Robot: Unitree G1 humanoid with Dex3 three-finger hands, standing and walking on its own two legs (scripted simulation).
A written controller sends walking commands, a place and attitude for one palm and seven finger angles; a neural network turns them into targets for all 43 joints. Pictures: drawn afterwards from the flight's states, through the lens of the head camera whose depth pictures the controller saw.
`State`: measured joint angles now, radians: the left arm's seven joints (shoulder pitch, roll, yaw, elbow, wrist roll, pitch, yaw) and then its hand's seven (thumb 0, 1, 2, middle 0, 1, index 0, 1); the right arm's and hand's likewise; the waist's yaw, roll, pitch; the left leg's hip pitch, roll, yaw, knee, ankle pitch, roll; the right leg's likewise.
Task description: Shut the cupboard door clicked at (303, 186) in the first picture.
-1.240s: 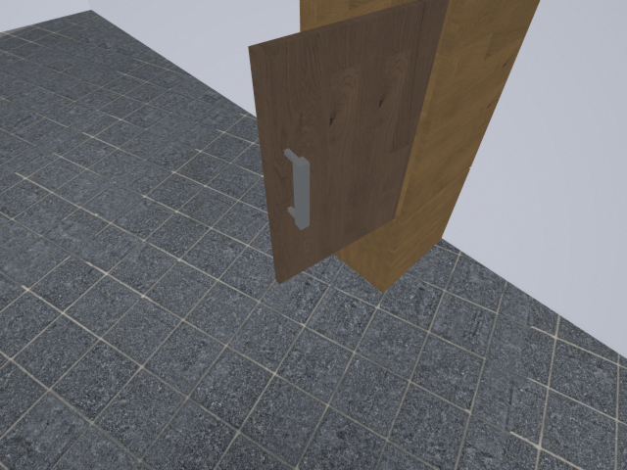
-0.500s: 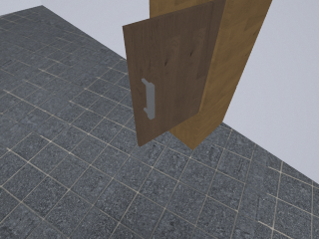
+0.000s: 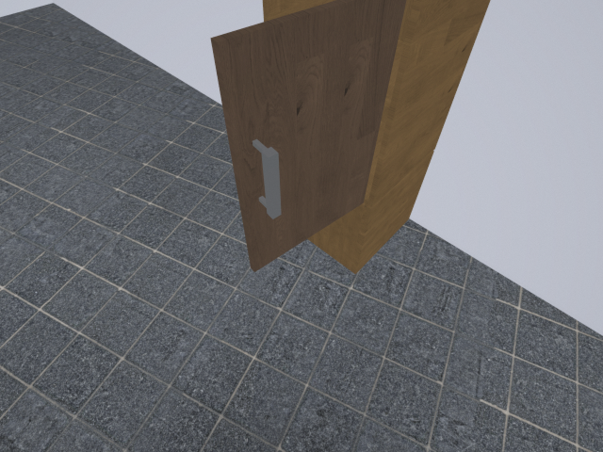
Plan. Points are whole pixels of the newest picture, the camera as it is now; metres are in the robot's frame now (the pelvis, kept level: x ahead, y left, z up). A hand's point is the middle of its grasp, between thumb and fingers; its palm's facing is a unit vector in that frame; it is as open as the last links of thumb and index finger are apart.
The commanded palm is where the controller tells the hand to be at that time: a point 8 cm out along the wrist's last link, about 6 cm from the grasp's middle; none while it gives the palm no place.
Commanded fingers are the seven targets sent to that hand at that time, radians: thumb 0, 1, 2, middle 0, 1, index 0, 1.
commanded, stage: walk to a spot facing it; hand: left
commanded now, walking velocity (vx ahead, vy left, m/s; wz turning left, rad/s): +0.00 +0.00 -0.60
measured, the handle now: (266, 180) +0.59 +0.12 -0.02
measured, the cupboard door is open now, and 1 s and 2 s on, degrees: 81 81 81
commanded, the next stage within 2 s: none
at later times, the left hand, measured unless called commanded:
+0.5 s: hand out of the picture +0.03 +0.17 -0.16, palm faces -0.16 -0.94 -0.29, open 7.3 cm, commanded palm none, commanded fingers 0.00 0.90 0.90 -0.20 -0.30 -0.20 -0.30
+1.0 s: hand (191, 443) +0.16 +0.18 -0.17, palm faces -0.47 -0.85 -0.23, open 7.4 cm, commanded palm none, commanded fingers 0.00 0.90 0.90 -0.20 -0.30 -0.20 -0.30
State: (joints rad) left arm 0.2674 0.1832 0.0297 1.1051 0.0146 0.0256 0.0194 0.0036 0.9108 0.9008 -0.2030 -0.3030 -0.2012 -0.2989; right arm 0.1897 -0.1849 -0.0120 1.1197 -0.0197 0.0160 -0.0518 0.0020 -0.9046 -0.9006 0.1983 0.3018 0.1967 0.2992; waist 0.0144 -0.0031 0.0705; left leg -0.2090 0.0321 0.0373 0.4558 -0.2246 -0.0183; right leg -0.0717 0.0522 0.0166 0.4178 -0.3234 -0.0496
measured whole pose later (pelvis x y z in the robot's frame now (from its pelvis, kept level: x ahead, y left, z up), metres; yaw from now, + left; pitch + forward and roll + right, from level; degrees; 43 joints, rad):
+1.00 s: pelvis -0.02 +0.02 +0.00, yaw -32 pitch +1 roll -2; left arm 0.19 0.29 0.10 0.89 0.03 0.07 -0.03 0.01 0.91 0.90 -0.20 -0.30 -0.20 -0.30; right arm 0.17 -0.19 -0.01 0.89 -0.03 0.01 -0.04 0.00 -0.90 -0.90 0.20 0.30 0.20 0.30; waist 0.04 -0.02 0.12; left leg -0.24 0.09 0.06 0.50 -0.27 -0.01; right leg -0.49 0.00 0.00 1.01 -0.46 0.06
